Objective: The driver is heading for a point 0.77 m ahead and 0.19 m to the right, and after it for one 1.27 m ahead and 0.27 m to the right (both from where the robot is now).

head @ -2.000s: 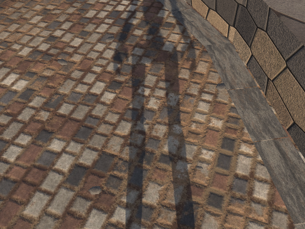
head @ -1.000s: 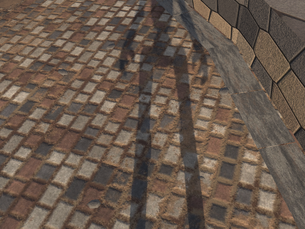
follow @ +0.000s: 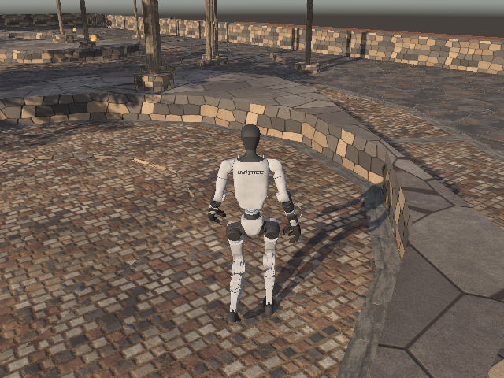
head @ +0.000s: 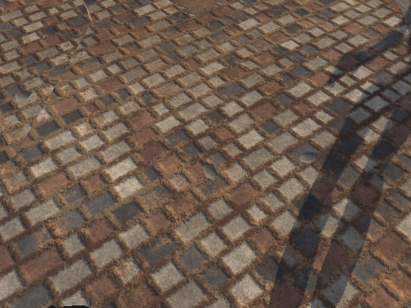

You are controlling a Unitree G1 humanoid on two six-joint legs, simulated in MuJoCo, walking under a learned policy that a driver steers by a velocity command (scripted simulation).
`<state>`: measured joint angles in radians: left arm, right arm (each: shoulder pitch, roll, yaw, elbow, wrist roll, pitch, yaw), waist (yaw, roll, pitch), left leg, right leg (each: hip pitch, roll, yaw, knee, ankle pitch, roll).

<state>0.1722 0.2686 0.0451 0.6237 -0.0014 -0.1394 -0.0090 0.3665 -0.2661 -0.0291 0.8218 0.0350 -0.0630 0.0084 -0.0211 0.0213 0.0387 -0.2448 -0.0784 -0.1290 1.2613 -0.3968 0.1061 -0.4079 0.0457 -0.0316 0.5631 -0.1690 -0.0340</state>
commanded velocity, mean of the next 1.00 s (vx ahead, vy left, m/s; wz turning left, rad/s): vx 0.87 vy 0.00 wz -0.52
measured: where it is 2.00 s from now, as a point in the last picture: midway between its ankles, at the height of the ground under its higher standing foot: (244, 175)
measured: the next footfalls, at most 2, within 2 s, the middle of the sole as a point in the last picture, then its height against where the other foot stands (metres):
left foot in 0.38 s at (161, 280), level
right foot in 0.82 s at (259, 192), level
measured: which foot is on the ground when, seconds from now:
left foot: up 0.00-0.36, down 0.38-0.84, up 0.86-1.00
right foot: down 0.00-0.38, up 0.40-0.80, down 0.82-1.00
